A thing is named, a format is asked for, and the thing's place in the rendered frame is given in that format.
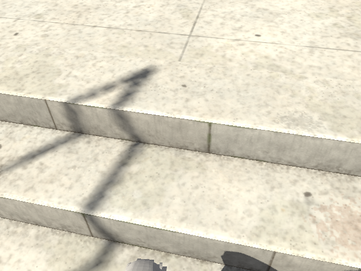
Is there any robot left thigh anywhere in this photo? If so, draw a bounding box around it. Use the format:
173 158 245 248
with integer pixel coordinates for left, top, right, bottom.
126 259 167 271

